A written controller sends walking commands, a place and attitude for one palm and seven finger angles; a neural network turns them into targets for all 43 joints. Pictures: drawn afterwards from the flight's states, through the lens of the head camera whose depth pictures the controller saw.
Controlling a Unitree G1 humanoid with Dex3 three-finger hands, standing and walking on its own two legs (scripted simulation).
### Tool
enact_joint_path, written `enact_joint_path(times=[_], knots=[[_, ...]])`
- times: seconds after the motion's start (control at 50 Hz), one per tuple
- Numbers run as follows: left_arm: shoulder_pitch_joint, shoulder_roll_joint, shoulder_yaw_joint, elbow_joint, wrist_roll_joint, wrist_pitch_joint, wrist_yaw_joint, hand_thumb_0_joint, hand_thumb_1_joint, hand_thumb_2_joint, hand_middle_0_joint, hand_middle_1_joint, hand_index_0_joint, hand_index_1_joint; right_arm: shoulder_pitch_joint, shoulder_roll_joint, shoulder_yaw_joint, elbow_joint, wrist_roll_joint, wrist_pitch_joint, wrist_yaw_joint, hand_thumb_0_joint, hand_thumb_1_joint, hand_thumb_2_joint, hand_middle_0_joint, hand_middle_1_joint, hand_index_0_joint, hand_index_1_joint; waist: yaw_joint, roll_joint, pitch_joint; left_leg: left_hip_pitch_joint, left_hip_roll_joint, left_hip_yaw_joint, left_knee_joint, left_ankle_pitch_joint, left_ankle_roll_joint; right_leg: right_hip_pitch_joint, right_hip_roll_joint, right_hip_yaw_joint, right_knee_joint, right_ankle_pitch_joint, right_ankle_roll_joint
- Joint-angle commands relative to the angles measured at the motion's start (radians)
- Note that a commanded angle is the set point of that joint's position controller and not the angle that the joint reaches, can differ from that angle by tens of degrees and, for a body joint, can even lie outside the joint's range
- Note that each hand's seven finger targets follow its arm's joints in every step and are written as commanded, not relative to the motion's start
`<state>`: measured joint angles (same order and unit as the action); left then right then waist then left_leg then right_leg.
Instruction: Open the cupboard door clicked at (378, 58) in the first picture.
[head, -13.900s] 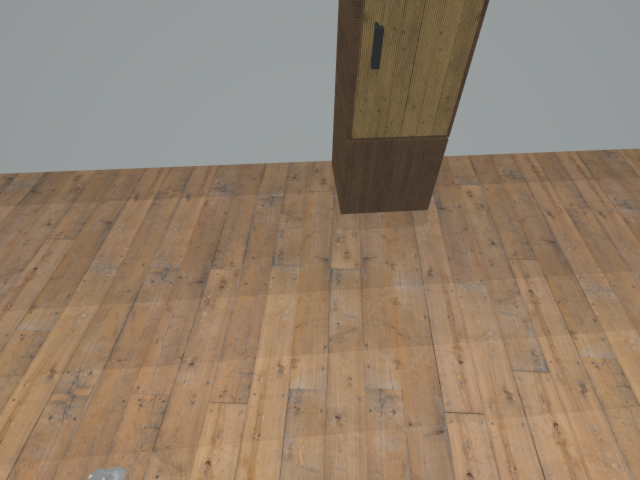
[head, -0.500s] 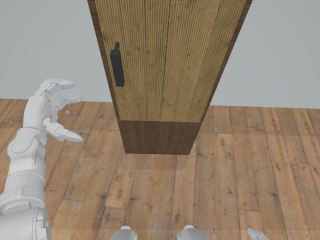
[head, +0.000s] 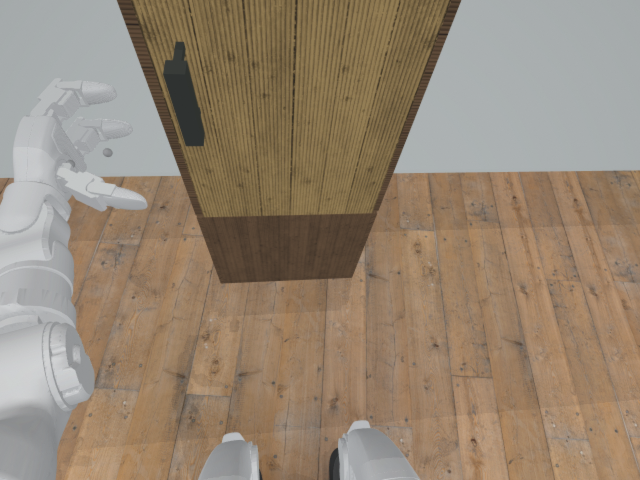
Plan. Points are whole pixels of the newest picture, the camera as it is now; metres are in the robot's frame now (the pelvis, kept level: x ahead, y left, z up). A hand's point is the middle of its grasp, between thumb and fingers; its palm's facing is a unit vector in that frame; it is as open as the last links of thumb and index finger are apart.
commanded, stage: move the hooked fingers beside the handle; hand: left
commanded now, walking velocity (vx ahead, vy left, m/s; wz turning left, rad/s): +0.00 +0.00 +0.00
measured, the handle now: (187, 95) +0.60 +0.14 +0.07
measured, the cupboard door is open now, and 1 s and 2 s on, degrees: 0 0 0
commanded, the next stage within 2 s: slide the fingers in behind the handle in 1.14 s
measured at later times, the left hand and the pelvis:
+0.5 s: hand (134, 112) +0.56 +0.20 +0.08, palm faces -0.01 -1.00 -0.02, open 14.0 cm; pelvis +0.01 +0.01 -0.01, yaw -2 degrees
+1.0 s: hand (136, 119) +0.55 +0.20 +0.08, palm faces +0.00 -1.00 -0.02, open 14.0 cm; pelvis +0.01 +0.01 -0.01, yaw -1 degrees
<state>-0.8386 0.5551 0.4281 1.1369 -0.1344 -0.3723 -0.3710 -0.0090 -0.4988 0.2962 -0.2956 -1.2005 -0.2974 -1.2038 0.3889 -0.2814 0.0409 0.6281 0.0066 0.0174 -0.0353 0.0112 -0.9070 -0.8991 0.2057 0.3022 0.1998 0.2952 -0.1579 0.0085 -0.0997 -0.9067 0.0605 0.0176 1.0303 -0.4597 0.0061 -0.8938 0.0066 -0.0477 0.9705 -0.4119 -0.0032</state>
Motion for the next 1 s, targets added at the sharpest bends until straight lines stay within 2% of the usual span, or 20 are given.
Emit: enact_joint_path(times=[0.0,0.06,0.14,0.2,0.24,0.3,0.38,0.46,0.52,0.56,0.58,0.6,0.64,0.68,0.74,0.78,0.84,0.88,0.92,0.98], knots=[[-0.476,0.291,0.031,-0.147,0.004,-0.041,0.014,0.000,-0.500,0.300,-0.300,-1.200,-0.300,-1.200,0.145,-0.179,-0.063,-0.063,-0.001,-0.006,-0.009,0.000,-0.900,-0.900,0.200,0.300,0.200,0.300,-0.022,0.085,-0.410,0.239,-0.035,-0.042,-0.109,0.301,0.028,0.194,0.036,0.035,-0.109,0.268,-0.008],[-0.546,0.314,0.031,-0.133,0.029,-0.041,0.034,0.000,-0.500,0.300,-0.300,-1.200,-0.300,-1.200,0.161,-0.179,-0.060,-0.058,-0.008,-0.002,-0.007,0.000,-0.900,-0.900,0.200,0.300,0.200,0.300,-0.032,0.131,-0.411,0.238,-0.034,-0.048,-0.100,0.290,0.026,0.159,0.035,0.033,-0.104,0.241,-0.011],[-0.622,0.291,0.019,-0.147,0.036,-0.064,0.051,0.000,-0.500,0.300,-0.300,-1.200,-0.300,-1.200,0.185,-0.178,-0.062,-0.047,-0.021,0.000,0.002,0.000,-0.900,-0.900,0.200,0.300,0.200,0.300,-0.047,0.189,-0.501,0.319,-0.029,-0.064,-0.079,0.361,0.019,0.117,0.040,0.023,-0.086,0.260,-0.013],[-0.607,0.295,0.021,-0.053,0.049,-0.036,0.062,0.000,-0.500,0.300,-0.300,-1.200,-0.300,-1.200,0.205,-0.185,-0.055,-0.045,-0.025,0.012,0.006,0.000,-0.900,-0.900,0.200,0.300,0.200,0.300,-0.066,0.134,-0.458,0.277,-0.026,-0.064,-0.072,0.366,0.025,0.104,0.044,0.019,-0.088,0.271,-0.009],[-0.664,0.330,0.023,-0.036,0.067,-0.015,0.071,0.000,-0.500,0.300,-0.300,-1.200,-0.300,-1.200,0.215,-0.188,-0.050,-0.044,-0.027,0.019,0.007,0.000,-0.900,-0.900,0.200,0.300,0.200,0.300,-0.080,0.140,-0.430,0.226,-0.027,-0.059,-0.066,0.336,0.029,0.106,0.041,0.023,-0.089,0.262,-0.006],[-0.713,0.376,0.052,-0.097,0.085,-0.032,0.086,0.000,-0.500,0.300,-0.300,-1.200,-0.300,-1.200,0.234,-0.187,-0.052,-0.053,-0.038,0.024,0.012,0.000,-0.900,-0.900,0.200,0.300,0.200,0.300,-0.073,0.206,-0.546,0.293,-0.025,-0.065,-0.046,0.421,0.025,0.113,0.044,0.023,-0.067,0.319,-0.011],[-0.575,0.398,0.095,-0.043,0.085,-0.025,0.082,0.000,-0.500,0.300,-0.300,-1.200,-0.300,-1.200,0.250,-0.187,-0.050,-0.072,-0.040,0.041,0.025,0.000,-0.900,-0.900,0.200,0.300,0.200,0.300,-0.038,0.166,-0.543,0.261,-0.027,-0.054,-0.046,0.459,0.025,0.173,0.053,0.021,-0.061,0.376,-0.017],[-0.555,0.372,0.069,-0.077,0.082,-0.006,0.066,0.000,-0.500,0.300,-0.300,-1.200,-0.300,-1.200,0.246,-0.186,-0.054,-0.087,-0.032,0.059,0.026,0.000,-0.900,-0.900,0.200,0.300,0.200,0.300,-0.045,0.137,-0.511,0.238,-0.025,-0.043,-0.063,0.425,0.029,0.186,0.053,0.022,-0.079,0.370,-0.010],[-0.610,0.385,0.088,-0.156,0.060,-0.033,0.061,0.000,-0.500,0.300,-0.300,-1.200,-0.300,-1.200,0.249,-0.187,-0.059,-0.078,-0.034,0.062,0.023,0.000,-0.900,-0.900,0.200,0.300,0.200,0.300,-0.047,0.184,-0.551,0.305,-0.021,-0.052,-0.060,0.466,0.022,0.168,0.055,0.018,-0.076,0.381,-0.012],[-0.622,0.366,0.083,-0.205,0.055,-0.055,0.066,0.000,-0.500,0.300,-0.300,-1.200,-0.300,-1.200,0.247,-0.182,-0.064,-0.069,-0.037,0.061,0.026,0.000,-0.900,-0.900,0.200,0.300,0.200,0.300,-0.041,0.214,-0.573,0.355,-0.019,-0.060,-0.062,0.496,0.018,0.159,0.057,0.013,-0.077,0.382,-0.015],[-0.622,0.318,0.051,-0.227,0.052,-0.064,0.066,0.000,-0.500,0.300,-0.300,-1.200,-0.300,-1.200,0.251,-0.178,-0.068,-0.066,-0.037,0.061,0.028,0.000,-0.900,-0.900,0.200,0.300,0.200,0.300,-0.049,0.241,-0.586,0.411,-0.016,-0.067,-0.055,0.544,0.015,0.123,0.060,0.007,-0.071,0.388,-0.019],[-0.613,0.296,0.041,-0.224,0.050,-0.065,0.069,0.000,-0.500,0.300,-0.300,-1.200,-0.300,-1.200,0.250,-0.176,-0.070,-0.055,-0.039,0.062,0.031,0.000,-0.900,-0.900,0.200,0.300,0.200,0.300,-0.048,0.247,-0.586,0.440,-0.011,-0.075,-0.055,0.574,0.009,0.103,0.060,0.002,-0.075,0.385,-0.017],[-0.577,0.216,-0.008,-0.165,0.043,-0.045,0.071,0.000,-0.500,0.300,-0.300,-1.200,-0.300,-1.200,0.245,-0.173,-0.070,-0.044,-0.035,0.065,0.036,0.000,-0.900,-0.900,0.200,0.300,0.200,0.300,-0.062,0.218,-0.512,0.421,-0.012,-0.075,-0.064,0.541,0.009,0.077,0.062,-0.005,-0.091,0.355,-0.015],[-0.580,0.251,0.014,-0.135,0.047,-0.031,0.079,0.000,-0.500,0.300,-0.300,-1.200,-0.300,-1.200,0.251,-0.181,-0.067,-0.040,-0.035,0.070,0.030,0.000,-0.900,-0.900,0.200,0.300,0.200,0.300,-0.063,0.177,-0.473,0.384,-0.014,-0.075,-0.072,0.508,0.014,0.087,0.061,-0.007,-0.093,0.343,-0.017],[-0.603,0.217,-0.019,-0.151,0.061,-0.033,0.095,0.000,-0.500,0.300,-0.300,-1.200,-0.300,-1.200,0.236,-0.173,-0.067,-0.044,-0.037,0.068,0.033,0.000,-0.900,-0.900,0.200,0.300,0.200,0.300,-0.062,0.219,-0.466,0.394,-0.017,-0.079,-0.072,0.494,0.009,0.057,0.055,-0.008,-0.091,0.316,-0.018],[-0.599,0.253,0.019,-0.132,0.058,-0.044,0.113,0.000,-0.500,0.300,-0.300,-1.200,-0.300,-1.200,0.236,-0.177,-0.064,-0.046,-0.039,0.066,0.032,0.000,-0.900,-0.900,0.200,0.300,0.200,0.300,-0.064,0.172,-0.450,0.367,-0.019,-0.077,-0.067,0.483,0.016,0.073,0.057,-0.005,-0.090,0.326,-0.019],[-0.642,0.258,0.004,-0.124,0.073,-0.058,0.121,0.000,-0.500,0.300,-0.300,-1.200,-0.300,-1.200,0.220,-0.174,-0.061,-0.051,-0.038,0.061,0.032,0.000,-0.900,-0.900,0.200,0.300,0.200,0.300,-0.072,0.185,-0.452,0.337,-0.023,-0.072,-0.061,0.445,0.015,0.076,0.052,0.002,-0.082,0.313,-0.016],[-0.618,0.313,0.048,-0.147,0.077,-0.073,0.123,0.000,-0.500,0.300,-0.300,-1.200,-0.300,-1.200,0.222,-0.179,-0.062,-0.061,-0.040,0.060,0.031,0.000,-0.900,-0.900,0.200,0.300,0.200,0.300,-0.050,0.193,-0.511,0.354,-0.024,-0.073,-0.053,0.486,0.014,0.109,0.053,0.004,-0.066,0.347,-0.021],[-0.598,0.260,0.010,-0.133,0.077,-0.070,0.116,0.000,-0.500,0.300,-0.300,-1.200,-0.300,-1.200,0.214,-0.170,-0.060,-0.065,-0.038,0.062,0.035,0.000,-0.900,-0.900,0.200,0.300,0.200,0.300,-0.053,0.207,-0.521,0.364,-0.025,-0.071,-0.048,0.516,0.011,0.107,0.052,0.005,-0.063,0.369,-0.017],[-0.572,0.293,0.042,-0.126,0.064,-0.058,0.104,0.000,-0.500,0.300,-0.300,-1.200,-0.300,-1.200,0.215,-0.179,-0.062,-0.072,-0.034,0.066,0.033,0.000,-0.900,-0.900,0.200,0.300,0.200,0.300,-0.048,0.156,-0.521,0.332,-0.026,-0.063,-0.048,0.486,0.019,0.143,0.054,0.008,-0.068,0.376,-0.016]])
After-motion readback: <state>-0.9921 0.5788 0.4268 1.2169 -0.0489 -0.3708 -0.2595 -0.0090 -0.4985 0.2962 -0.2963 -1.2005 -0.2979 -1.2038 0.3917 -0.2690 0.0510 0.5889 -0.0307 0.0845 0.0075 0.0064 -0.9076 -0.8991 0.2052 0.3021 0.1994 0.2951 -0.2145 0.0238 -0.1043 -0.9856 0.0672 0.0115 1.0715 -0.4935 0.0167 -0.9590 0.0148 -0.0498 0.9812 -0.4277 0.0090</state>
